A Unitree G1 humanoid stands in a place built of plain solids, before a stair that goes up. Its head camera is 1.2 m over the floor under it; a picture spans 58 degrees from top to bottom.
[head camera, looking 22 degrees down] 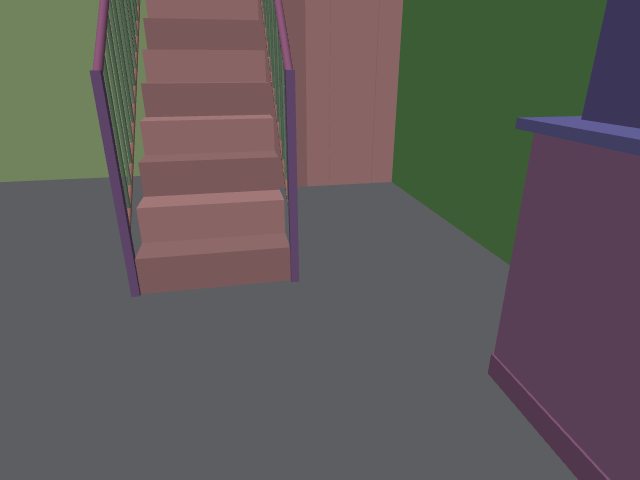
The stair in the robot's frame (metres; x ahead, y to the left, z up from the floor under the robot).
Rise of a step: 0.22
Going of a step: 0.24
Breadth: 0.86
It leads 11 degrees to the left of straight ahead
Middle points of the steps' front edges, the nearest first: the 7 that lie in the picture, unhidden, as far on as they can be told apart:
2.24 0.59 0.22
2.47 0.64 0.43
2.70 0.69 0.65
2.93 0.73 0.87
3.17 0.78 1.09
3.40 0.83 1.30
3.63 0.87 1.52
